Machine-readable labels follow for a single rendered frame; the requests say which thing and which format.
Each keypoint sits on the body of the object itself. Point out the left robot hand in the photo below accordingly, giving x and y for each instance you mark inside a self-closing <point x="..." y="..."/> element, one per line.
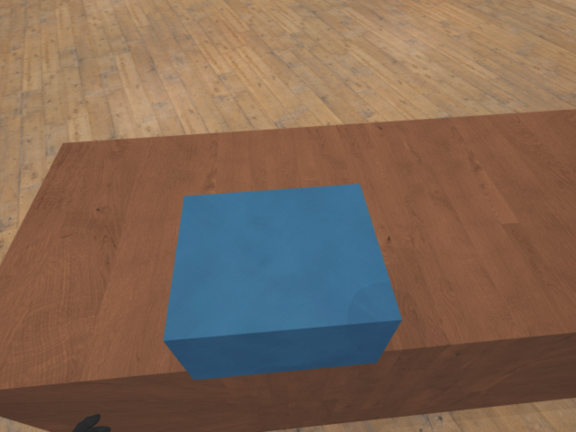
<point x="87" y="425"/>

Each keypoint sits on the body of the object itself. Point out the pedestal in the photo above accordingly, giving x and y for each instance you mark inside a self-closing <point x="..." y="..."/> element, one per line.
<point x="475" y="217"/>

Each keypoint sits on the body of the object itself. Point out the carton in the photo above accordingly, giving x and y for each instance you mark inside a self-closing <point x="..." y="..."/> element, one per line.
<point x="277" y="281"/>

